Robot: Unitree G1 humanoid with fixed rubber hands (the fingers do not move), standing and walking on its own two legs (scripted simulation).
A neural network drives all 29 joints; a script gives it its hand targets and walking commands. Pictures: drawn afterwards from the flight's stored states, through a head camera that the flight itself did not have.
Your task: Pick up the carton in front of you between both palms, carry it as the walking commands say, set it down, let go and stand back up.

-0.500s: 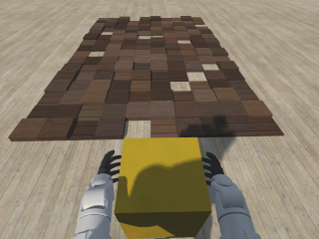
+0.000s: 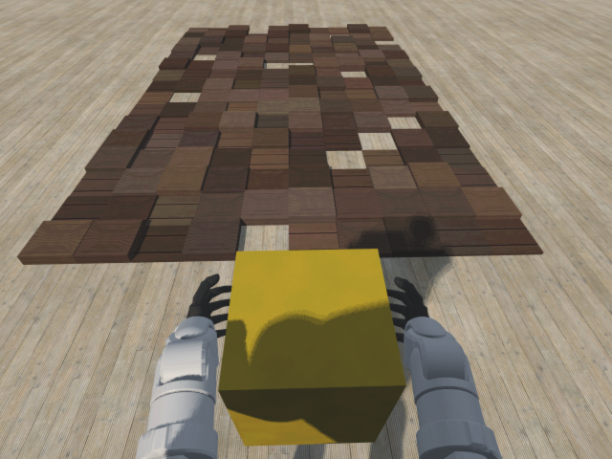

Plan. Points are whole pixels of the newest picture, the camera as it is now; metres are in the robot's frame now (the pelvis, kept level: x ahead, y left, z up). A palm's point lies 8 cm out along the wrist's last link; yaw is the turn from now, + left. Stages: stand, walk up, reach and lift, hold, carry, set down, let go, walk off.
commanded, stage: reach and lift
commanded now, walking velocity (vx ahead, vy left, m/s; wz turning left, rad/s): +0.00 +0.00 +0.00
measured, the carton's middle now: (308, 351) +0.31 +0.00 -0.05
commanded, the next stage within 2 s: hold in 0.50 s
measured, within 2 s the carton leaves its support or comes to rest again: neither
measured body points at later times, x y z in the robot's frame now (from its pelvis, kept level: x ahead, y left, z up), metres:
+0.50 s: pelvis +0.01 +0.00 +0.00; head -0.03 +0.00 +0.45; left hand +0.32 +0.15 +0.04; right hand +0.31 -0.15 +0.03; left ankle +0.02 +0.13 -0.74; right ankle +0.02 -0.13 -0.74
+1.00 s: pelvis +0.00 +0.00 +0.00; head -0.05 +0.00 +0.45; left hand +0.31 +0.15 +0.05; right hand +0.30 -0.15 +0.05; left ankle +0.02 +0.13 -0.74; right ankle +0.02 -0.13 -0.74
